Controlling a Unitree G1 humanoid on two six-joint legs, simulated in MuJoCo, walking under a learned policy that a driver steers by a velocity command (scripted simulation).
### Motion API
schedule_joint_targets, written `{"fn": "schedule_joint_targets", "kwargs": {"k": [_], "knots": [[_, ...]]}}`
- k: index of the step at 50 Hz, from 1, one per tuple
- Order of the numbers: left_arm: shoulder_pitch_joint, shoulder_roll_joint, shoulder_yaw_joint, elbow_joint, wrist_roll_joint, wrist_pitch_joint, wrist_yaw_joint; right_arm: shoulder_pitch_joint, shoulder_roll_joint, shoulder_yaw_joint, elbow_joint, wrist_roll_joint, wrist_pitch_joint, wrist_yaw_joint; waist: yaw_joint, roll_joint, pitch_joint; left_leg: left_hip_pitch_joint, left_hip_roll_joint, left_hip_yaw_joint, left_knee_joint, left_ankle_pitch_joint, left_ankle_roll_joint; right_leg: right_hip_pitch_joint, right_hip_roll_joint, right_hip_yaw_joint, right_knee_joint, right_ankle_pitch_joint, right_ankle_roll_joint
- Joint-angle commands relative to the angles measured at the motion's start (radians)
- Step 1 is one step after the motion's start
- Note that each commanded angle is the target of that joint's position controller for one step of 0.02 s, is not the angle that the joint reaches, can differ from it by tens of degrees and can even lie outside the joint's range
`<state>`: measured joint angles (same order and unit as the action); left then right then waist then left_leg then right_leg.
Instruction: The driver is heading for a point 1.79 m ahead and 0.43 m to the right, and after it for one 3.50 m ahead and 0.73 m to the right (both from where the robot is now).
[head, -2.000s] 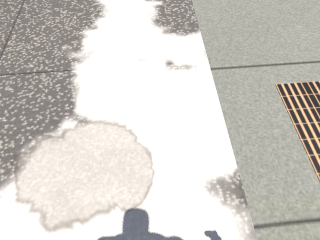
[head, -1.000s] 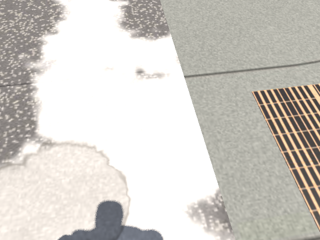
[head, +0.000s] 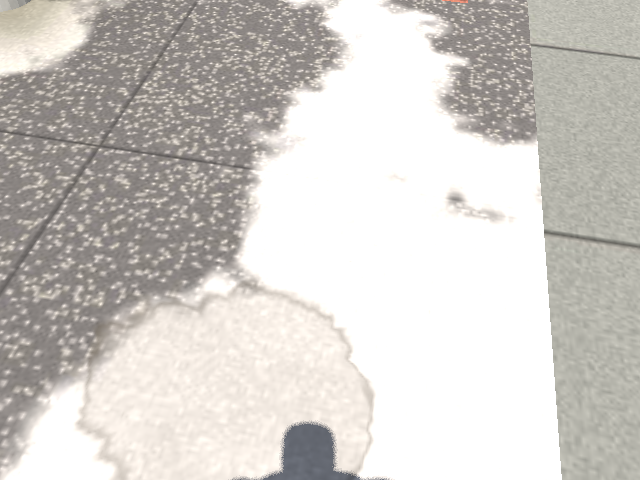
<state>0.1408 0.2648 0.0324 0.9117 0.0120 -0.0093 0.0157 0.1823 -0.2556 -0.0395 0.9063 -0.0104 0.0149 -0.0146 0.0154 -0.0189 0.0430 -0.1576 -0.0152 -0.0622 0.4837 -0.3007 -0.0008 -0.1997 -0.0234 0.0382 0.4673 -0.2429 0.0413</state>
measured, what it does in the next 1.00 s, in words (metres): stands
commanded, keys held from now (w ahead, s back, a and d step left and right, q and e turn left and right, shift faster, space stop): no key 1.00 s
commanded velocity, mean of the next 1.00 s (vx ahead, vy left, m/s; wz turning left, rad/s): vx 0.00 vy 0.00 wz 0.01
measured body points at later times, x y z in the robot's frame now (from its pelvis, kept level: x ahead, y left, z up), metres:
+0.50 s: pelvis +0.00 +0.01 +0.00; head +0.01 +0.01 +0.45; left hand +0.06 +0.28 -0.14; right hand +0.07 -0.25 -0.14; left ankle -0.02 +0.12 -0.74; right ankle +0.01 -0.15 -0.74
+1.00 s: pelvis +0.00 +0.00 +0.00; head +0.01 +0.00 +0.45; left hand +0.02 +0.26 -0.15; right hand +0.02 -0.25 -0.15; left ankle -0.02 +0.12 -0.74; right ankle +0.01 -0.15 -0.74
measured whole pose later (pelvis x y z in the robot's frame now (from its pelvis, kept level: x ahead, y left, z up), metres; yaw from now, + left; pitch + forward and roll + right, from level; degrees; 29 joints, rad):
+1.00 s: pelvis +0.00 +0.00 +0.00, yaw +0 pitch -2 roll +0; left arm 0.23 0.22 0.02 1.10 0.00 0.00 0.05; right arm 0.25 -0.22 0.00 1.07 0.00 0.00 -0.03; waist 0.00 0.00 0.04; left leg -0.16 -0.02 -0.05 0.49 -0.30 0.00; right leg -0.21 -0.03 0.05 0.49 -0.25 0.05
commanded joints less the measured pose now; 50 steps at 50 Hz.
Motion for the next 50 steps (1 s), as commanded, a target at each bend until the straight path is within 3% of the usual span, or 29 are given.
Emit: {"fn": "schedule_joint_targets", "kwargs": {"k": [1,10,21,50], "knots": [[-0.01,0.117,0.027,-0.028,-0.003,-0.004,0.011,-0.014,-0.131,-0.021,-0.024,0.002,-0.027,-0.004,0.003,0.085,-0.028,-0.05,0.073,-0.076,-0.111,0.196,0.035,0.044,-0.015,-0.001,-0.029,0.151,-0.013],[0.011,0.123,0.027,0.043,-0.007,0.001,0.019,-0.002,-0.121,-0.009,0.032,0.006,-0.028,-0.008,-0.005,0.036,-0.026,-0.03,0.057,-0.06,-0.105,0.229,0.041,0.046,-0.016,-0.003,-0.042,0.173,0.002],[0.047,0.121,0.019,0.1,-0.009,0.004,0.029,0.017,-0.109,0.0,0.084,0.008,-0.024,-0.009,-0.006,0.03,-0.028,-0.028,0.036,-0.032,-0.1,0.237,0.036,0.043,-0.016,-0.009,-0.041,0.179,0.0],[0.136,0.065,-0.001,0.166,-0.012,0.008,0.034,0.116,-0.068,0.019,0.148,0.01,-0.024,-0.02,-0.011,0.018,0.009,-0.071,0.015,0.005,-0.093,0.152,0.016,0.01,0.001,-0.015,-0.037,0.133,-0.014]]}}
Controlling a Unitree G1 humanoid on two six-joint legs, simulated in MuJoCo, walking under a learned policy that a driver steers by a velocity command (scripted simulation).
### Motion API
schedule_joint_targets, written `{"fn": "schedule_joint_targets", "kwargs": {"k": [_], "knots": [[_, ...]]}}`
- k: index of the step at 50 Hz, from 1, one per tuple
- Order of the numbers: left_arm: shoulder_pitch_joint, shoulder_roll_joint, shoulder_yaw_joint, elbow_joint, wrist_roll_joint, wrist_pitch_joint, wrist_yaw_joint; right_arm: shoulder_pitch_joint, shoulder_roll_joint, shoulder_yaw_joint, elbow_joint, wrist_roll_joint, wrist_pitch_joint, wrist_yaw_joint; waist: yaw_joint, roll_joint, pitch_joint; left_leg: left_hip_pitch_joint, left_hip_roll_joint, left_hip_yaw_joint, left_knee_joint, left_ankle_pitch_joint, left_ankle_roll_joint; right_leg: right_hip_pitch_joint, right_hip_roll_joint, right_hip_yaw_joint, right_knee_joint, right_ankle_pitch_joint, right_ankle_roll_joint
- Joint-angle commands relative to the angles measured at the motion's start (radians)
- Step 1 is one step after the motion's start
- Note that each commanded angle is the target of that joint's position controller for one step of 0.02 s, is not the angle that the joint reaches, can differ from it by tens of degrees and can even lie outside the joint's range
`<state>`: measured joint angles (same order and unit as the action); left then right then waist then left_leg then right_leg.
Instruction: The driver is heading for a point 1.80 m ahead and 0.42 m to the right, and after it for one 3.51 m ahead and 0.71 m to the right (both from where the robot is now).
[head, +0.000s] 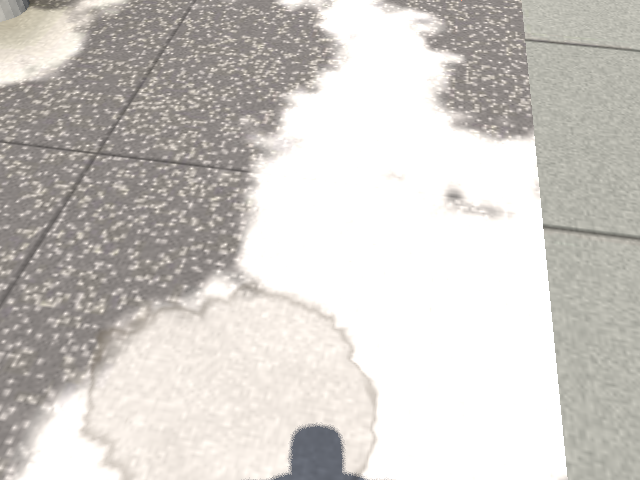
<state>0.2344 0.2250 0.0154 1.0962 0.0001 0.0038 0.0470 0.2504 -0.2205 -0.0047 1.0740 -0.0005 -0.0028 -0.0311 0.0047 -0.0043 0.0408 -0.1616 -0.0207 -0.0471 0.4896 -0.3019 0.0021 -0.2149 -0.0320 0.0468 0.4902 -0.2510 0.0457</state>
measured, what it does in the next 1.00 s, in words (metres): walks ahead: left foot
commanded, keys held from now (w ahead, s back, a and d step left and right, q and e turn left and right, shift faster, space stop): no key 0.06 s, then w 0.70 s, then w+e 0.24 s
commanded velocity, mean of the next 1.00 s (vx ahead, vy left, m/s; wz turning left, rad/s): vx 0.35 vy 0.00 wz -0.05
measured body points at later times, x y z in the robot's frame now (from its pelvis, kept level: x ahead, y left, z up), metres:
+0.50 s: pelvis +0.10 -0.04 +0.01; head +0.11 -0.06 +0.46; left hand +0.02 +0.20 -0.13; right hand +0.20 -0.30 -0.13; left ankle +0.12 +0.11 -0.66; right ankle +0.02 -0.13 -0.74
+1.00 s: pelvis +0.38 +0.02 +0.01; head +0.39 +0.02 +0.46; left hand +0.49 +0.28 -0.12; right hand +0.39 -0.25 -0.13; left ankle +0.38 +0.10 -0.74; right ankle +0.42 -0.16 -0.65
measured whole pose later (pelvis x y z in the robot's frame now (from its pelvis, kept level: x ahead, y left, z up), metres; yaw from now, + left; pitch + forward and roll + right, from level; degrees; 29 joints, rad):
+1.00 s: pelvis +0.38 +0.02 +0.01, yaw -5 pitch +0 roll +2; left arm 0.23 0.26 0.07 0.92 -0.03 -0.06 0.02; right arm 0.28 -0.23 -0.06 1.00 -0.01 -0.12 0.03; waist -0.03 -0.05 0.02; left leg -0.12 -0.07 0.14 0.29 -0.16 0.07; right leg -0.63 -0.11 0.08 1.11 -0.21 -0.05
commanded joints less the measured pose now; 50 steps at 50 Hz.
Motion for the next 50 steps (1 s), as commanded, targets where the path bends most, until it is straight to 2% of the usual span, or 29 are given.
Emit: {"fn": "schedule_joint_targets", "kwargs": {"k": [1,3,4,6,8,10,11,13,14,15,16,17,18,19,21,23,28,33,35,37,38,39,40,41,42,43,45,47,50], "knots": [[0.046,0.103,0.015,-0.018,0.0,-0.006,0.003,0.052,-0.101,-0.016,-0.019,0.0,-0.006,-0.004,0.0,0.003,0.012,-0.069,0.021,-0.009,-0.098,0.151,0.013,0.023,0.01,-0.023,-0.06,0.14,-0.018],[0.052,0.099,0.014,-0.016,0.0,-0.006,0.003,0.059,-0.097,-0.015,-0.017,0.0,-0.006,-0.004,-0.001,0.003,0.014,-0.071,0.02,-0.007,-0.098,0.148,0.012,0.021,0.011,-0.023,-0.059,0.137,-0.019],[0.071,0.084,0.011,-0.005,0.0,-0.004,0.004,0.078,-0.086,-0.013,-0.007,0.0,-0.005,-0.005,-0.001,0.009,-0.008,-0.063,0.013,-0.001,-0.108,0.046,0.015,0.03,0.024,-0.038,-0.057,0.046,-0.021],[0.069,0.087,0.014,-0.008,-0.009,-0.004,0.007,0.083,-0.121,-0.025,-0.011,0.013,0.0,-0.012,-0.008,0.042,0.038,-0.113,0.014,-0.027,-0.125,-0.314,0.053,-0.038,0.071,-0.08,0.005,-0.257,-0.04],[0.036,0.077,0.012,-0.034,-0.009,-0.022,0.004,0.105,-0.149,-0.036,-0.024,0.02,-0.01,-0.011,-0.025,0.091,0.117,-0.157,0.094,-0.148,-0.19,-0.52,0.112,-0.153,0.071,-0.079,0.077,-0.347,-0.063],[0.023,0.036,0.005,-0.054,-0.015,-0.058,-0.014,0.146,-0.195,-0.055,-0.023,0.029,-0.031,-0.006,-0.036,0.195,0.126,-0.115,0.244,-0.357,-0.284,-0.578,0.196,-0.222,0.061,-0.104,0.244,-0.21,-0.068],[0.016,0.037,0.005,-0.062,-0.02,-0.074,-0.023,0.138,-0.195,-0.059,-0.031,0.03,-0.037,-0.004,-0.032,0.195,0.142,-0.147,0.289,-0.422,-0.31,-0.559,0.226,-0.22,0.033,-0.079,0.287,-0.193,-0.085],[0.082,0.026,0.006,-0.052,-0.033,-0.097,-0.038,0.053,-0.175,-0.053,-0.064,0.035,-0.044,0.002,0.034,0.181,0.156,-0.215,0.264,-0.355,-0.272,-0.461,0.199,-0.1,0.02,-0.08,0.136,-0.206,-0.125],[0.168,0.033,0.014,-0.018,-0.032,-0.102,-0.04,0.0,-0.16,-0.049,-0.086,0.04,-0.043,0.005,0.079,0.145,0.146,-0.28,0.196,-0.257,-0.201,-0.373,0.155,0.057,0.037,-0.085,-0.006,-0.15,-0.131],[0.269,0.075,0.03,0.018,-0.023,-0.104,-0.04,-0.03,-0.127,-0.042,-0.105,0.035,-0.049,0.007,0.106,0.041,0.108,-0.35,0.112,-0.137,-0.016,-0.208,0.107,0.201,-0.011,0.024,-0.073,-0.1,-0.132],[0.41,0.191,0.062,0.043,-0.022,-0.108,-0.045,-0.051,-0.068,-0.028,-0.138,0.027,-0.065,0.006,0.14,-0.235,0.045,-0.487,-0.018,0.052,0.333,-0.126,0.037,0.33,-0.201,0.369,-0.244,-0.231,-0.217],[0.448,0.229,0.062,0.042,-0.007,-0.12,-0.059,-0.049,-0.074,-0.031,-0.164,0.037,-0.087,0.004,0.126,-0.304,0.027,-0.606,-0.038,0.0,0.563,-0.257,0.034,0.352,-0.358,0.697,-0.346,-0.266,-0.315],[0.347,0.16,0.042,0.013,-0.003,-0.13,-0.058,-0.034,-0.099,-0.037,-0.158,0.049,-0.1,0.011,0.068,-0.162,0.088,-0.669,0.03,-0.055,0.696,-0.201,0.055,0.317,-0.365,0.646,-0.329,-0.23,-0.312],[0.287,0.118,0.032,-0.014,-0.007,-0.134,-0.061,-0.018,-0.094,-0.036,-0.145,0.049,-0.109,0.023,0.047,-0.11,0.103,-0.684,0.068,-0.053,0.722,-0.103,0.074,0.3,-0.314,0.51,-0.322,-0.173,-0.28],[0.243,0.091,0.02,-0.035,-0.009,-0.126,-0.066,-0.057,-0.121,-0.054,-0.149,0.032,-0.12,0.031,0.036,-0.074,0.1,-0.689,0.119,-0.014,0.646,0.034,0.082,0.307,-0.241,0.313,-0.336,0.031,-0.224],[0.295,0.057,0.009,-0.025,-0.001,-0.109,-0.058,-0.083,-0.099,-0.058,-0.158,0.026,-0.115,0.045,0.044,-0.1,0.066,-0.643,0.126,0.032,0.577,0.092,0.064,0.312,-0.186,0.182,-0.336,0.238,-0.203],[0.301,0.123,0.018,-0.055,0.004,-0.089,-0.025,-0.299,-0.029,-0.028,-0.249,0.025,-0.104,0.058,0.072,-0.08,0.101,-0.526,0.081,0.101,0.228,0.252,0.009,0.171,-0.15,0.061,-0.395,0.287,-0.217],[0.321,0.148,0.038,-0.048,-0.019,-0.091,-0.019,-0.379,-0.082,-0.032,-0.301,0.034,-0.105,0.074,0.045,-0.098,0.123,-0.437,0.059,0.085,0.063,0.304,0.051,0.235,-0.211,0.035,-0.389,0.367,-0.208],[0.292,0.168,0.048,-0.059,-0.013,-0.082,-0.02,-0.307,-0.126,-0.053,-0.294,0.032,-0.11,0.076,-0.015,-0.118,0.046,-0.315,0.022,0.1,0.053,0.267,0.085,0.302,-0.224,0.01,-0.269,0.675,-0.184],[0.262,0.165,0.048,-0.077,0.001,-0.065,-0.023,-0.03,-0.196,-0.096,-0.213,0.037,-0.103,0.064,-0.153,-0.126,-0.135,0.045,-0.021,0.123,0.055,0.246,0.135,0.236,-0.167,-0.041,0.069,0.898,-0.14],[0.264,0.132,0.032,-0.105,0.017,-0.065,-0.026,0.145,-0.264,-0.115,-0.176,0.025,-0.095,0.053,-0.204,-0.02,-0.266,0.352,0.168,-0.105,0.068,0.161,0.197,-0.003,-0.112,-0.062,0.386,0.588,-0.114],[0.407,-0.048,-0.012,-0.107,0.001,-0.087,-0.039,0.203,-0.308,-0.119,-0.155,0.005,-0.094,0.062,-0.107,0.278,-0.431,0.61,0.422,-0.643,-0.109,-0.123,0.363,-0.338,0.094,-0.011,0.747,-0.235,-0.063],[0.325,0.056,0.011,-0.106,-0.032,-0.115,-0.042,0.15,-0.209,-0.093,-0.161,0.011,-0.1,0.065,-0.136,0.193,-0.346,0.526,0.399,-0.722,-0.223,-0.185,0.318,-0.437,0.063,0.121,0.879,-0.299,-0.09],[0.22,0.117,0.032,-0.144,-0.062,-0.128,-0.042,0.052,-0.166,-0.08,-0.173,0.013,-0.107,0.062,-0.107,0.147,-0.178,0.367,0.382,-0.54,-0.233,-0.097,0.268,-0.499,0.015,0.097,0.897,-0.219,-0.108],[0.168,0.125,0.035,-0.155,-0.06,-0.131,-0.033,-0.034,-0.143,-0.072,-0.189,0.01,-0.116,0.063,-0.07,0.045,-0.112,0.207,0.352,-0.394,-0.256,0.052,0.239,-0.447,-0.044,0.078,0.851,-0.118,-0.111],[0.148,0.118,0.046,-0.155,-0.045,-0.123,-0.024,-0.077,-0.117,-0.067,-0.187,0.001,-0.125,0.068,-0.038,0.024,-0.072,0.089,0.314,-0.284,-0.282,0.143,0.215,-0.394,-0.077,0.071,0.794,-0.063,-0.11],[0.2,0.074,0.052,-0.141,-0.042,-0.088,-0.023,-0.094,-0.078,-0.059,-0.166,-0.012,-0.131,0.071,0.014,0.077,-0.056,-0.018,0.261,-0.142,-0.337,0.179,0.191,-0.297,-0.112,0.079,0.731,-0.02,-0.112],[0.182,0.058,0.056,-0.156,-0.039,-0.064,-0.022,-0.072,-0.091,-0.063,-0.142,-0.008,-0.138,0.064,0.027,0.081,-0.012,-0.068,0.252,-0.06,-0.379,0.211,0.198,-0.324,-0.122,0.072,0.693,0.001,-0.107],[0.068,0.074,0.065,-0.209,-0.028,-0.056,-0.023,-0.041,-0.128,-0.072,-0.127,-0.015,-0.139,0.043,0.015,0.05,0.03,-0.04,0.259,0.009,-0.41,0.251,0.204,-0.457,-0.124,0.095,0.587,0.133,-0.088]]}}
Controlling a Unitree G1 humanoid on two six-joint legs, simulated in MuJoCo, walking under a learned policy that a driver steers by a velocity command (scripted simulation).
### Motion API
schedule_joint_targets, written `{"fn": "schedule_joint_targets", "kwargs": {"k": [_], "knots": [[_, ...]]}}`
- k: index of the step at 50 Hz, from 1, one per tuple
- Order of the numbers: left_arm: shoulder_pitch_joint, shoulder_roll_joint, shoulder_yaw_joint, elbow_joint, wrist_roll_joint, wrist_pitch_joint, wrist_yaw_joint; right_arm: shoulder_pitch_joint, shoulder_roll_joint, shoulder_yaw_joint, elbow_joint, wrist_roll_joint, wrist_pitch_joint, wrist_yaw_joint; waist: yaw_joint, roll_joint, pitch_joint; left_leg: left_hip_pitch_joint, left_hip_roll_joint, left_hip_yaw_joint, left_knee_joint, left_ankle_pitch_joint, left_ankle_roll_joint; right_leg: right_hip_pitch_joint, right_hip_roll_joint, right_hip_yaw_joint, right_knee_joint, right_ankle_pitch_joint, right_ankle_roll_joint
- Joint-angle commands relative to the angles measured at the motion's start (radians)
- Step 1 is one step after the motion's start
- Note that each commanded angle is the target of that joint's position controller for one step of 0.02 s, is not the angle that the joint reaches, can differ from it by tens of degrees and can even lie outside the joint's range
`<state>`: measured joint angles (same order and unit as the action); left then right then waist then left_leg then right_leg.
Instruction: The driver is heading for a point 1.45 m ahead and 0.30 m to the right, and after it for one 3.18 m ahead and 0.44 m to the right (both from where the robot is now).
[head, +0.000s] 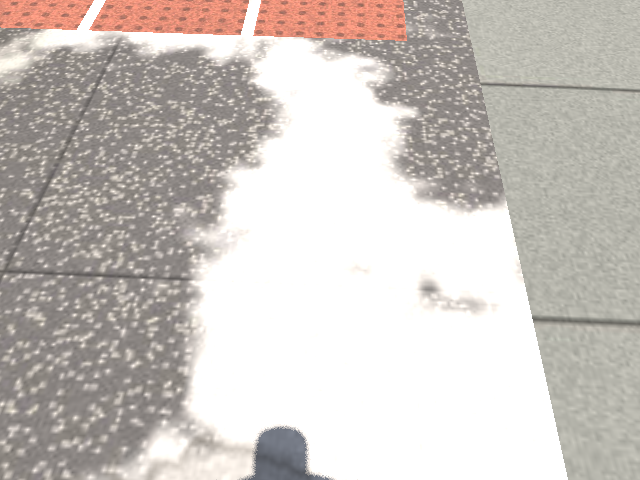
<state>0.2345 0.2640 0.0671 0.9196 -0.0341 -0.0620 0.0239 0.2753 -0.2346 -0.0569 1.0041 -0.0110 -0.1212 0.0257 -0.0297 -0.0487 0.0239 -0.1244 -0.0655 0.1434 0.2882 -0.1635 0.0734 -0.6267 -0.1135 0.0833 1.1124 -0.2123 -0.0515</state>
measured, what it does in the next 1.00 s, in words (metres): walks ahead, turning right: right foot, then left foot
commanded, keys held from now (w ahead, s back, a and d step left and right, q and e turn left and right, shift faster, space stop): w+e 0.58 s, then w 0.42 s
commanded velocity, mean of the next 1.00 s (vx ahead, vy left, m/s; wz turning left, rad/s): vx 0.50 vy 0.00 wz -0.41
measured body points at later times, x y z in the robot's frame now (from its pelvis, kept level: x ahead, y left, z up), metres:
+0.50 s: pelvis +0.29 -0.08 +0.00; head +0.32 -0.10 +0.44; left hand +0.45 +0.16 -0.12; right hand +0.35 -0.38 -0.12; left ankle +0.31 +0.09 -0.66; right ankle +0.31 -0.15 -0.74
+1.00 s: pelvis +0.58 -0.11 +0.00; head +0.61 -0.11 +0.45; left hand +0.79 +0.09 -0.12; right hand +0.55 -0.39 -0.12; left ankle +0.64 -0.04 -0.74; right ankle +0.49 -0.23 -0.66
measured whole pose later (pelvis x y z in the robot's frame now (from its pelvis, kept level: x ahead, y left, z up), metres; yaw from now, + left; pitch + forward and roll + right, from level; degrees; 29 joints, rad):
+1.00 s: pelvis +0.58 -0.11 +0.00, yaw -25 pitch +2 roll +1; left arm 0.27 0.28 0.06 0.75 -0.01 -0.07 0.01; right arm 0.27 -0.25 -0.05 0.83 0.00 -0.11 0.03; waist -0.02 -0.04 0.01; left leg -0.26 -0.05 0.03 0.39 -0.16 0.06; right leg -0.51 -0.04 0.05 1.12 -0.33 -0.03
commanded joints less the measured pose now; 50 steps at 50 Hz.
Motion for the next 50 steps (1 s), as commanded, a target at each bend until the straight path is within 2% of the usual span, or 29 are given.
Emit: {"fn": "schedule_joint_targets", "kwargs": {"k": [1,6,10,13,14,15,16,17,18,19,20,21,22,24,26,28,31,34,37,39,40,41,42,43,44,45,46,48,50], "knots": [[0.039,0.036,0.014,-0.045,0.008,0.005,-0.004,-0.054,-0.119,-0.02,-0.055,-0.006,-0.018,-0.021,0.042,0.087,0.051,-0.055,0.301,-0.157,-0.209,0.135,0.128,-0.073,-0.035,0.06,-0.089,0.147,0.015],[-0.144,0.007,-0.003,-0.116,0.016,-0.01,-0.04,0.013,-0.153,-0.022,-0.051,0.003,-0.002,-0.045,-0.019,0.063,0.073,0.036,0.29,-0.026,-0.204,0.22,0.094,-0.075,-0.01,-0.051,-0.363,0.323,0.018],[-0.256,0.0,-0.014,-0.193,0.012,-0.01,-0.072,0.097,-0.172,-0.029,-0.033,0.016,0.032,-0.048,-0.054,0.058,0.094,0.221,0.34,0.016,-0.118,0.337,0.085,-0.147,0.011,-0.112,-0.461,0.226,-0.008],[-0.222,0.042,0.005,-0.228,0.006,-0.006,-0.092,0.064,-0.209,-0.04,-0.058,0.019,0.057,-0.055,0.002,0.118,0.029,0.272,0.355,0.063,0.046,0.762,0.053,-0.009,0.089,-0.193,-0.48,0.083,-0.056],[-0.143,0.074,0.022,-0.22,0.005,-0.003,-0.094,0.047,-0.223,-0.044,-0.069,0.018,0.066,-0.059,0.053,0.143,-0.025,0.264,0.35,0.076,0.173,0.917,0.041,0.105,0.131,-0.217,-0.473,0.039,-0.08],[-0.004,0.125,0.049,-0.193,0.002,-0.001,-0.09,0.025,-0.23,-0.045,-0.082,0.021,0.073,-0.063,0.132,0.144,-0.102,0.204,0.327,0.092,0.362,0.946,0.017,0.303,0.172,-0.221,-0.523,0.069,-0.115],[0.164,0.203,0.087,-0.155,0.004,0.006,-0.07,0.02,-0.221,-0.038,-0.102,0.018,0.068,-0.064,0.211,0.082,-0.192,-0.005,0.286,0.093,0.639,0.724,-0.026,0.606,0.127,-0.092,-0.576,0.09,-0.165],[0.188,0.316,0.109,-0.15,0.004,0.007,-0.056,0.126,-0.052,0.012,-0.151,-0.014,0.038,-0.041,0.102,-0.191,-0.288,-0.482,0.089,0.039,1.026,-0.246,-0.091,0.991,-0.154,0.457,-0.616,-0.004,-0.35],[0.224,0.256,0.087,-0.174,0.019,-0.002,-0.054,0.045,-0.114,0.006,-0.178,0.024,-0.014,-0.023,0.145,-0.11,-0.43,-0.621,0.02,-0.211,1.17,-0.424,-0.077,1.083,-0.245,0.782,-0.796,-0.092,-0.414],[0.189,0.192,0.069,-0.17,0.031,-0.011,-0.054,-0.072,-0.165,-0.01,-0.214,0.062,-0.041,-0.014,0.165,-0.065,-0.292,-0.718,0.081,-0.25,1.156,-0.334,-0.044,1.01,-0.208,0.628,-0.82,-0.032,-0.344],[0.115,0.155,0.058,-0.183,0.024,-0.018,-0.053,-0.095,-0.158,-0.006,-0.222,0.058,-0.051,-0.017,0.119,0.014,-0.192,-0.695,0.129,-0.244,1.065,-0.243,-0.029,0.852,-0.164,0.483,-0.82,0.057,-0.304],[0.034,0.122,0.047,-0.204,0.023,-0.02,-0.054,-0.092,-0.16,-0.013,-0.208,0.036,-0.048,-0.025,0.07,0.07,-0.124,-0.624,0.163,-0.236,0.972,-0.2,-0.037,0.689,-0.121,0.377,-0.834,0.169,-0.275],[-0.011,0.1,0.038,-0.222,0.032,-0.022,-0.051,-0.066,-0.171,-0.023,-0.204,0.024,-0.033,-0.027,0.031,0.06,-0.101,-0.542,0.187,-0.242,0.917,-0.173,-0.046,0.581,-0.093,0.312,-0.855,0.247,-0.262],[-0.023,0.113,0.039,-0.231,0.027,-0.024,-0.045,-0.047,-0.152,-0.027,-0.214,0.008,-0.003,-0.027,0.001,0.054,-0.077,-0.481,0.193,-0.226,0.83,-0.149,-0.08,0.472,-0.064,0.259,-0.888,0.318,-0.263],[0.007,0.147,0.048,-0.227,0.022,-0.026,-0.032,-0.095,-0.127,-0.021,-0.24,-0.005,0.012,-0.033,0.005,0.044,-0.05,-0.484,0.181,-0.204,0.719,-0.072,-0.116,0.407,-0.038,0.2,-0.904,0.37,-0.26],[0.04,0.164,0.053,-0.222,0.017,-0.021,-0.018,-0.183,-0.112,-0.015,-0.27,-0.006,0.014,-0.036,0.033,0.023,-0.027,-0.485,0.155,-0.193,0.552,0.063,-0.135,0.38,0.001,0.158,-0.9,0.339,-0.231],[0.081,0.156,0.051,-0.212,0.015,-0.013,-0.012,-0.275,-0.087,-0.002,-0.295,0.004,0.006,-0.024,0.081,-0.025,-0.026,-0.409,0.108,-0.171,0.323,0.265,-0.13,0.367,0.038,0.117,-0.882,0.231,-0.176],[0.139,0.142,0.044,-0.181,0.013,-0.014,-0.014,-0.333,-0.105,-0.003,-0.318,0.015,-0.005,-0.01,0.112,-0.045,-0.017,-0.397,0.102,-0.183,0.25,0.305,-0.107,0.436,-0.007,0.164,-0.852,0.171,-0.165],[0.158,0.147,0.044,-0.168,0.018,-0.007,-0.009,-0.341,-0.142,-0.014,-0.334,0.014,-0.019,0.003,0.102,-0.059,-0.01,-0.417,0.098,-0.189,0.2,0.187,-0.063,0.559,-0.067,0.231,-0.781,0.212,-0.154],[0.137,0.153,0.045,-0.17,0.021,0.002,-0.007,-0.259,-0.164,-0.026,-0.317,0.013,-0.027,0.003,0.051,-0.081,-0.031,-0.317,0.074,-0.156,0.161,0.119,-0.024,0.594,-0.064,0.236,-0.701,0.376,-0.131],[0.123,0.132,0.035,-0.178,0.025,0.004,-0.009,-0.148,-0.196,-0.042,-0.287,0.007,-0.031,-0.001,-0.002,-0.066,-0.105,-0.154,0.081,-0.156,0.154,0.146,0.011,0.576,-0.011,0.198,-0.57,0.491,-0.107],[0.113,0.099,0.018,-0.202,0.038,0.003,-0.009,0.016,-0.245,-0.055,-0.269,-0.005,-0.031,-0.006,-0.073,0.009,-0.249,0.11,0.223,-0.306,0.193,0.179,0.079,0.443,0.051,0.138,-0.311,0.36,-0.07],[0.268,0.029,-0.002,-0.201,0.011,-0.011,-0.012,0.142,-0.32,-0.081,-0.222,-0.008,-0.018,-0.002,-0.034,0.315,-0.38,0.477,0.43,-0.742,0.125,-0.02,0.251,0.056,0.207,0.044,0.052,-0.127,0.014],[0.254,0.092,0.002,-0.188,0.001,-0.02,-0.012,0.154,-0.232,-0.059,-0.213,0.024,-0.013,0.007,-0.057,0.3,-0.344,0.489,0.458,-0.916,0.019,-0.242,0.249,-0.102,0.187,0.11,0.173,-0.365,0.015],[0.14,0.152,0.017,-0.207,-0.007,-0.022,-0.014,0.089,-0.175,-0.042,-0.226,0.03,-0.008,0.005,-0.068,0.193,-0.188,0.365,0.423,-0.781,0.004,-0.286,0.199,-0.166,0.138,0.108,0.213,-0.287,0.011],[0.065,0.145,0.013,-0.227,0.005,-0.024,-0.013,0.022,-0.158,-0.033,-0.243,0.018,0.001,0.002,-0.047,0.107,-0.113,0.232,0.382,-0.658,-0.011,-0.207,0.168,-0.146,0.088,0.058,0.181,-0.206,0.011],[0.021,0.134,0.015,-0.241,0.023,-0.027,-0.014,-0.018,-0.138,-0.025,-0.244,0.011,0.006,0.002,-0.024,0.083,-0.048,0.118,0.345,-0.578,-0.04,-0.102,0.164,-0.126,0.055,0.034,0.111,-0.153,0.014],[0.047,0.104,0.016,-0.238,0.026,-0.022,-0.017,-0.036,-0.12,-0.016,-0.241,0.001,0.003,0.002,0.017,0.132,-0.043,0.022,0.291,-0.478,-0.08,0.036,0.153,-0.035,0.015,0.017,0.024,-0.101,0.02],[0.052,0.072,0.008,-0.239,0.026,-0.015,-0.018,-0.017,-0.14,-0.02,-0.226,0.011,-0.001,0.0,0.025,0.142,-0.045,-0.008,0.283,-0.411,-0.11,0.133,0.169,-0.023,0.004,-0.009,-0.05,-0.086,0.034]]}}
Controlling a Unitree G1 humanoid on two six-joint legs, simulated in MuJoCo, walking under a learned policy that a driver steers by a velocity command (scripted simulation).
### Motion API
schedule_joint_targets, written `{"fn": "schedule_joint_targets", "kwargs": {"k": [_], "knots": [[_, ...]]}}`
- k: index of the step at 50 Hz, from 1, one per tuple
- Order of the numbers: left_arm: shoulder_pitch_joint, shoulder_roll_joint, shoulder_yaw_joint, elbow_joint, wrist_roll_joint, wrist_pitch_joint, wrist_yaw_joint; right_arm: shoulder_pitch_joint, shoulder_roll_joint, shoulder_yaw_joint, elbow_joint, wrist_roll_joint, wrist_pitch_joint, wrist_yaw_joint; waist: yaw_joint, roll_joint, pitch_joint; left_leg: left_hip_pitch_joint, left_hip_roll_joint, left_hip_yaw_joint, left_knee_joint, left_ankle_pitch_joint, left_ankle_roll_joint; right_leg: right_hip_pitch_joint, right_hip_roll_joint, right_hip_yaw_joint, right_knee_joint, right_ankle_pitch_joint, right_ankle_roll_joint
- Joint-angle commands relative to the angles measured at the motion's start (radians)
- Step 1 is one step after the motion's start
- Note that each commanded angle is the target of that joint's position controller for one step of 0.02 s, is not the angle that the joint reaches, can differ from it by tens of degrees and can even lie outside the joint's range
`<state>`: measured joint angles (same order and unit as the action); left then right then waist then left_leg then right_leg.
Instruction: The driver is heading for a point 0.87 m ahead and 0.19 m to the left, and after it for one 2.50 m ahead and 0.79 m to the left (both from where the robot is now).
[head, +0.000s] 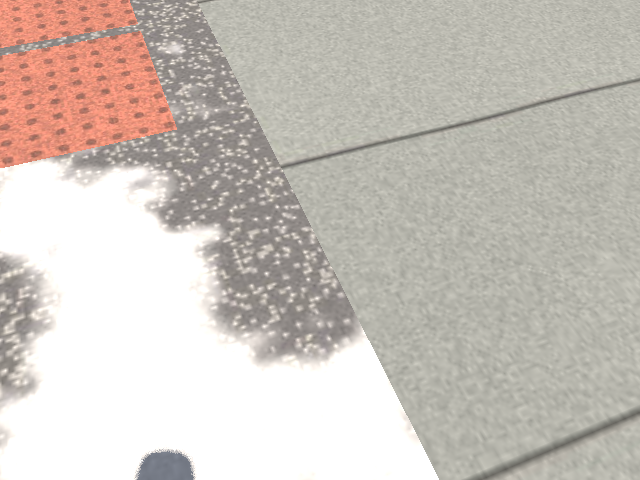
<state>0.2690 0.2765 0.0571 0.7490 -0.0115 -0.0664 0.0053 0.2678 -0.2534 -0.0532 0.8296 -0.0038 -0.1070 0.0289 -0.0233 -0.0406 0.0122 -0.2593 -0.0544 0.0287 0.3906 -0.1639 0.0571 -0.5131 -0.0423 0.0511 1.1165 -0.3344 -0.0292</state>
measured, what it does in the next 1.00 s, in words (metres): walks ahead, turning left: right foot, then left foot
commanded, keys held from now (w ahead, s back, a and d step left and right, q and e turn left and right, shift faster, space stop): w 0.18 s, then w+q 0.82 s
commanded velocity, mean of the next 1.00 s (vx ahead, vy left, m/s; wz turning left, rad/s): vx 0.50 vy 0.00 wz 0.33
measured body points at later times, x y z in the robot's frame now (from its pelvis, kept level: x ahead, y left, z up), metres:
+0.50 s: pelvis +0.26 -0.06 +0.00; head +0.29 -0.07 +0.45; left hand +0.37 +0.22 -0.10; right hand +0.36 -0.34 -0.13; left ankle +0.21 +0.09 -0.65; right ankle +0.30 -0.16 -0.74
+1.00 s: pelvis +0.51 +0.05 -0.01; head +0.54 +0.08 +0.44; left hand +0.51 +0.36 -0.12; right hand +0.73 -0.15 -0.11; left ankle +0.53 +0.13 -0.74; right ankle +0.49 -0.13 -0.65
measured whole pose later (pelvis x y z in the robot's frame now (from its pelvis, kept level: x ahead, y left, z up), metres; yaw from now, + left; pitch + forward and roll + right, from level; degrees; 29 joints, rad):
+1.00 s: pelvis +0.51 +0.05 -0.01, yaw +24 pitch +2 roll -1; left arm 0.20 0.29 0.06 0.77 -0.01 -0.11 0.00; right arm 0.22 -0.29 -0.08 0.71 0.01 -0.04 0.04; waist 0.00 -0.01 0.06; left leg -0.37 -0.08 0.00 0.52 -0.18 0.10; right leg -0.43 -0.07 0.03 1.20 -0.39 0.01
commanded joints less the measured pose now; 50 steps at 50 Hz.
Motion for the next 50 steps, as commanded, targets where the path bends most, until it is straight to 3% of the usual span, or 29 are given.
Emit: {"fn": "schedule_joint_targets", "kwargs": {"k": [1,7,11,14,15,16,17,18,19,20,21,22,23,25,28,32,36,38,40,41,42,43,44,45,46,47,48,49,50], "knots": [[-0.011,0.051,0.013,-0.082,0.006,-0.01,0.002,0.0,-0.139,-0.029,-0.045,0.008,-0.016,-0.007,0.015,0.127,-0.024,0.122,0.275,-0.272,-0.227,0.172,0.192,-0.152,-0.073,0.013,-0.106,0.064,0.021],[-0.193,0.022,-0.003,-0.125,0.001,-0.021,-0.011,0.069,-0.175,-0.035,-0.011,0.024,0.006,-0.021,-0.043,0.112,0.008,0.127,0.227,-0.129,-0.245,0.213,0.145,-0.095,-0.043,-0.035,-0.46,0.364,0.037],[-0.302,0.035,0.0,-0.168,-0.009,-0.031,-0.03,0.141,-0.179,-0.033,0.023,0.031,0.025,-0.022,-0.071,0.113,0.042,0.198,0.272,-0.168,-0.197,0.202,0.136,-0.079,-0.014,-0.036,-0.565,0.35,0.021],[-0.251,0.077,0.017,-0.166,-0.007,-0.046,-0.038,0.124,-0.211,-0.043,0.026,0.034,0.042,-0.031,-0.011,0.135,0.02,0.237,0.297,-0.211,-0.105,0.284,0.109,0.036,0.013,-0.036,-0.638,0.265,-0.01],[-0.155,0.105,0.033,-0.138,-0.003,-0.049,-0.033,0.105,-0.209,-0.041,0.021,0.034,0.045,-0.033,0.046,0.127,-0.034,0.213,0.263,-0.186,-0.005,0.395,0.088,0.187,0.032,-0.054,-0.678,0.274,-0.031],[-0.007,0.157,0.056,-0.103,0.009,-0.049,-0.023,0.099,-0.173,-0.028,0.01,0.024,0.042,-0.032,0.113,0.104,-0.146,0.115,0.205,-0.147,0.187,0.383,0.055,0.434,-0.018,-0.018,-0.649,0.303,-0.068],[0.174,0.24,0.076,-0.085,0.024,-0.042,-0.009,0.096,-0.094,0.0,-0.026,-0.01,0.036,-0.033,0.172,-0.057,-0.315,-0.1,0.113,-0.085,0.524,0.037,0.008,0.727,-0.244,0.214,-0.615,0.338,-0.128],[0.18,0.264,0.077,-0.069,0.03,-0.033,-0.018,0.23,-0.034,0.016,-0.034,0.027,0.018,-0.029,0.1,-0.316,-0.414,-0.406,0.013,-0.112,0.781,-0.442,-0.025,0.915,-0.41,0.622,-0.747,0.125,-0.261],[0.149,0.161,0.054,-0.076,0.019,-0.031,-0.019,0.168,-0.151,-0.013,-0.016,0.05,0.015,-0.031,0.128,-0.161,-0.295,-0.498,0.073,-0.171,0.883,-0.398,-0.028,0.822,-0.368,0.578,-0.792,0.004,-0.226],[0.09,0.119,0.039,-0.077,0.01,-0.033,-0.017,0.089,-0.178,-0.024,-0.037,0.052,0.016,-0.03,0.12,-0.109,-0.171,-0.524,0.109,-0.154,0.881,-0.299,-0.024,0.697,-0.332,0.419,-0.811,0.035,-0.188],[0.027,0.096,0.029,-0.076,0.014,-0.036,-0.021,0.058,-0.159,-0.024,-0.037,0.044,0.023,-0.034,0.086,-0.043,-0.112,-0.479,0.145,-0.139,0.851,-0.223,-0.031,0.574,-0.287,0.318,-0.844,0.112,-0.168],[-0.02,0.073,0.024,-0.072,0.016,-0.039,-0.025,0.045,-0.147,-0.029,-0.04,0.033,0.033,-0.035,0.059,-0.048,-0.061,-0.45,0.168,-0.139,0.806,-0.171,-0.037,0.485,-0.252,0.235,-0.882,0.169,-0.161],[-0.046,0.067,0.024,-0.065,0.023,-0.046,-0.025,0.063,-0.126,-0.03,-0.038,0.035,0.046,-0.032,0.032,-0.069,-0.044,-0.397,0.187,-0.141,0.788,-0.134,-0.042,0.422,-0.233,0.169,-0.917,0.206,-0.154],[-0.064,0.072,0.031,-0.048,0.024,-0.059,-0.023,0.063,-0.091,-0.027,-0.046,0.037,0.066,-0.029,0.011,-0.057,-0.021,-0.381,0.193,-0.134,0.77,-0.092,-0.053,0.369,-0.226,0.081,-0.961,0.299,-0.164],[-0.05,0.096,0.043,-0.018,0.028,-0.063,-0.011,0.006,-0.081,-0.029,-0.078,0.029,0.078,-0.028,0.01,-0.021,0.008,-0.447,0.197,-0.148,0.679,0.013,-0.068,0.382,-0.229,-0.019,-0.983,0.386,-0.17],[-0.03,0.129,0.052,0.007,0.023,-0.051,0.003,-0.104,-0.061,-0.018,-0.115,0.026,0.069,-0.004,0.045,-0.007,0.038,-0.428,0.184,-0.095,0.449,0.192,-0.061,0.411,-0.206,-0.147,-0.994,0.4,-0.144],[0.033,0.161,0.065,0.04,0.006,-0.029,0.009,-0.233,-0.056,-0.01,-0.176,0.025,0.068,0.019,0.093,0.007,0.08,-0.447,0.169,-0.033,0.311,0.176,-0.031,0.515,-0.24,-0.202,-0.971,0.416,-0.131],[0.047,0.176,0.071,0.053,-0.005,-0.015,0.009,-0.264,-0.066,-0.013,-0.204,0.026,0.069,0.028,0.093,-0.002,0.085,-0.449,0.153,-0.003,0.276,0.101,-0.006,0.581,-0.259,-0.222,-0.924,0.492,-0.116],[0.03,0.204,0.078,0.052,-0.012,-0.001,0.013,-0.237,-0.092,-0.027,-0.218,0.026,0.073,0.033,0.057,-0.033,0.043,-0.355,0.098,0.052,0.261,0.002,0.032,0.615,-0.261,-0.252,-0.813,0.782,-0.093],[0.02,0.219,0.081,0.049,-0.016,0.007,0.016,-0.174,-0.117,-0.041,-0.21,0.027,0.076,0.032,0.015,-0.05,-0.005,-0.258,0.056,0.083,0.261,-0.046,0.054,0.616,-0.254,-0.267,-0.705,0.947,-0.08],[0.001,0.221,0.079,0.045,-0.022,0.015,0.018,-0.04,-0.157,-0.067,-0.179,0.03,0.078,0.027,-0.065,-0.04,-0.076,-0.073,0.006,0.104,0.205,-0.017,0.086,0.571,-0.224,-0.296,-0.52,1.014,-0.055],[0.009,0.198,0.068,0.038,-0.014,0.013,0.022,0.132,-0.231,-0.105,-0.134,0.031,0.085,0.01,-0.143,0.008,-0.167,0.226,0.01,0.029,0.167,0.036,0.129,0.387,-0.183,-0.305,-0.259,0.848,-0.011],[0.075,0.059,0.026,-0.017,0.032,-0.006,0.015,0.154,-0.356,-0.129,-0.125,0.037,0.086,-0.007,-0.059,0.28,-0.221,0.556,0.273,-0.471,0.116,-0.024,0.281,-0.066,-0.022,-0.278,0.115,-0.012,0.059],[0.038,0.075,0.013,-0.04,0.009,-0.05,0.002,0.166,-0.331,-0.11,-0.169,0.025,0.066,0.0,-0.076,0.236,-0.402,0.673,0.402,-0.892,-0.061,-0.163,0.396,-0.228,0.082,-0.01,0.289,-0.291,0.062],[-0.075,0.142,0.031,-0.069,-0.033,-0.072,-0.009,0.147,-0.253,-0.088,-0.159,0.017,0.052,0.007,-0.108,0.146,-0.294,0.624,0.377,-0.764,-0.099,-0.13,0.332,-0.329,0.026,0.045,0.296,-0.204,0.039],[-0.098,0.133,0.024,-0.076,-0.031,-0.084,-0.008,0.102,-0.217,-0.078,-0.158,0.023,0.044,0.006,-0.076,0.114,-0.188,0.488,0.334,-0.625,-0.093,-0.069,0.295,-0.326,-0.016,0.035,0.218,-0.118,0.019],[-0.095,0.133,0.028,-0.061,-0.004,-0.086,0.0,0.025,-0.182,-0.067,-0.17,0.025,0.043,0.004,-0.027,0.058,-0.121,0.337,0.291,-0.52,-0.093,0.023,0.259,-0.262,-0.054,0.033,0.127,-0.056,0.02],[-0.081,0.149,0.038,-0.053,0.013,-0.076,0.004,-0.028,-0.15,-0.055,-0.189,0.016,0.042,0.0,0.011,0.069,-0.092,0.224,0.26,-0.45,-0.112,0.124,0.244,-0.181,-0.078,0.037,0.064,-0.016,0.025],[-0.066,0.149,0.041,-0.052,0.017,-0.063,0.002,-0.049,-0.146,-0.052,-0.202,0.008,0.043,-0.003,0.034,0.082,-0.082,0.156,0.245,-0.426,-0.134,0.169,0.243,-0.129,-0.082,0.037,0.034,0.007,0.033]]}}
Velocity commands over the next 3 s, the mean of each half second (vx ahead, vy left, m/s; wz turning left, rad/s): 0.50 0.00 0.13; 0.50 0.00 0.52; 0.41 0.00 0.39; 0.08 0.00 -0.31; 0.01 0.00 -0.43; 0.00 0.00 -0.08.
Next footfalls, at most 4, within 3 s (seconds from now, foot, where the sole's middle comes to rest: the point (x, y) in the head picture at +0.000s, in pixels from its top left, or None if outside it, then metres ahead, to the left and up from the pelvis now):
0.32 right None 0.34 -0.16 -0.78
0.86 left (249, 442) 0.57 0.15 -0.78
1.34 right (278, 306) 0.91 0.09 -0.78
1.72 left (191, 352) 0.78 0.29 -0.78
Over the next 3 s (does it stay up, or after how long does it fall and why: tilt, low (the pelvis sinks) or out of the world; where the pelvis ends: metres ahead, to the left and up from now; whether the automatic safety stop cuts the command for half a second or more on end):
stays up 0.83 0.15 -0.01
